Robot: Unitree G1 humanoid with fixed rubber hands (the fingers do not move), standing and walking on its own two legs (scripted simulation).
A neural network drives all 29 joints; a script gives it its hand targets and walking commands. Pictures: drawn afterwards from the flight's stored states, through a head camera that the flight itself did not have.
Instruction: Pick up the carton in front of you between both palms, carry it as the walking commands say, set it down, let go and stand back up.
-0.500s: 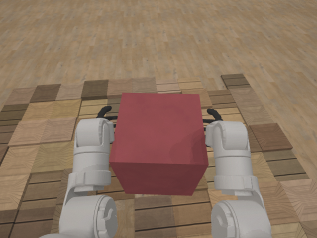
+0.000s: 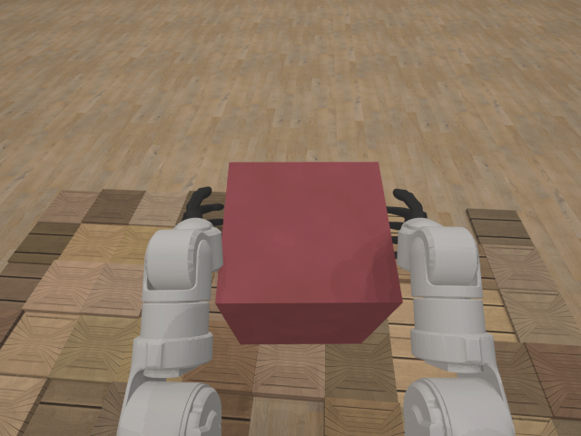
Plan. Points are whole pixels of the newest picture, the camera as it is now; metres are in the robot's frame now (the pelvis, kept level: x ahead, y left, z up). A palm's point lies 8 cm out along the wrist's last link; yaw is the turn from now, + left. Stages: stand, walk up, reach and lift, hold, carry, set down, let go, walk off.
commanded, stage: carry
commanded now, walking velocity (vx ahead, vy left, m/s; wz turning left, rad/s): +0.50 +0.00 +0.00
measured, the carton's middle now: (302, 262) +0.37 +0.02 +0.03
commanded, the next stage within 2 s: none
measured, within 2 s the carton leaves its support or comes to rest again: neither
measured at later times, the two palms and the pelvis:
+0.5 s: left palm (240, 129) +0.70 +0.17 +0.06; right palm (372, 134) +0.67 -0.11 +0.07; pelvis +0.31 +0.05 -0.04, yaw -1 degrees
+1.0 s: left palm (235, 8) +1.04 +0.22 +0.20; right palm (343, 12) +1.08 -0.06 +0.18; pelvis +0.67 +0.04 +0.01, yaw +2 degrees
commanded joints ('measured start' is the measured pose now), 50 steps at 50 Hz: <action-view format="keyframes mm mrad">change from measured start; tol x32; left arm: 1 -719 -1007 -560 235 -475 -24 -493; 38 -1153 -1038 -486 -27 -548 52 -407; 50 -1032 -1093 -285 469 -450 89 -501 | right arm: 1 -709 1034 520 105 413 -61 286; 15 -1155 1153 416 -33 574 -120 320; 50 -1065 992 299 245 355 44 281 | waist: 1 -8 -156 -226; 8 -133 315 -389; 29 -36 223 -348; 33 42 -319 -707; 50 -76 -96 -372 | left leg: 1 45 -19 25 -224 229 20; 6 544 -1 20 -351 317 76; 9 791 316 -655 -449 284 256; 22 839 216 -340 -329 517 230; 30 543 78 59 6 1421 61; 31 385 33 20 279 1100 2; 32 71 -83 -40 552 131 -58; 34 -171 -118 -226 906 -104 -14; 41 -218 -38 -107 318 -212 34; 50 475 -59 42 -404 382 34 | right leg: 1 176 -200 157 -68 248 -97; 5 57 -111 32 238 282 -16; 9 -622 63 152 1011 -368 42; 20 -921 -39 161 1176 -272 -8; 25 -918 -3 57 878 -203 -20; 30 -40 183 -156 240 178 -38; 33 684 -344 773 123 1000 -328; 37 458 -218 578 107 329 -214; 50 15 -75 121 282 434 -9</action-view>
